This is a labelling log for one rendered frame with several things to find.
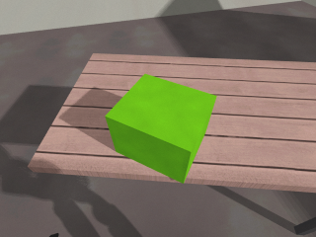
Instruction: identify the carton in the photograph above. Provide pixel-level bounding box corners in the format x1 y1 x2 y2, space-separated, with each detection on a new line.
105 74 217 184

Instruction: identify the table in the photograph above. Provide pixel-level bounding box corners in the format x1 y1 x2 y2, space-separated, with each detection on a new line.
28 53 316 236

